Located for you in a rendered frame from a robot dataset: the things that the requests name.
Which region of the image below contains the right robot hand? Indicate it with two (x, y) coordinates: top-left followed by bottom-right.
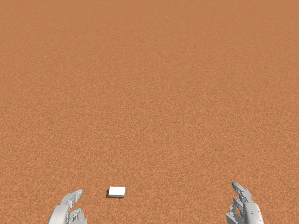
(226, 182), (264, 224)

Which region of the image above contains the small box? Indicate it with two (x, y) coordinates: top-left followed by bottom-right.
(109, 187), (126, 197)

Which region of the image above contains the left robot hand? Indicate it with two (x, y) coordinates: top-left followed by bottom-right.
(47, 189), (87, 224)

